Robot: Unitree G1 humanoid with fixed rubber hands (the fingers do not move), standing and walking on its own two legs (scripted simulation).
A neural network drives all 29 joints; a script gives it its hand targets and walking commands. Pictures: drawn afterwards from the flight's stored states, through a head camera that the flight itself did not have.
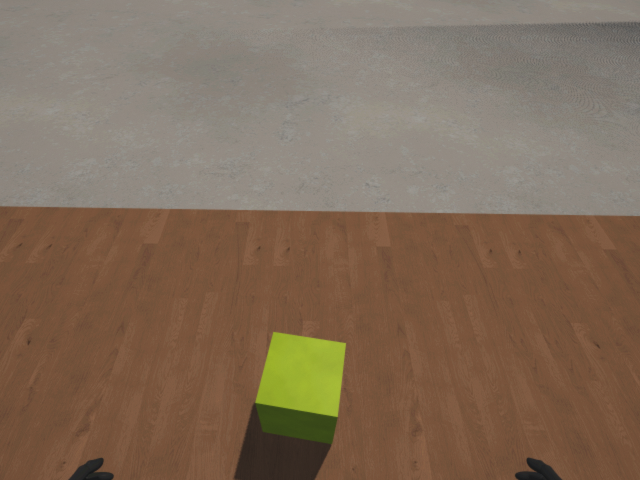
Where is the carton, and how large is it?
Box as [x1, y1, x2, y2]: [255, 332, 345, 443]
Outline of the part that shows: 273,332 255,402 262,430 266,432 331,443 337,417 345,343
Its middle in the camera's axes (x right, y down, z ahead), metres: -0.04 +0.45 +1.12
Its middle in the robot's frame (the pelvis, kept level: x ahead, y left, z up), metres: +0.47 +0.03 -0.66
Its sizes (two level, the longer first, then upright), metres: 0.210 0.200 0.250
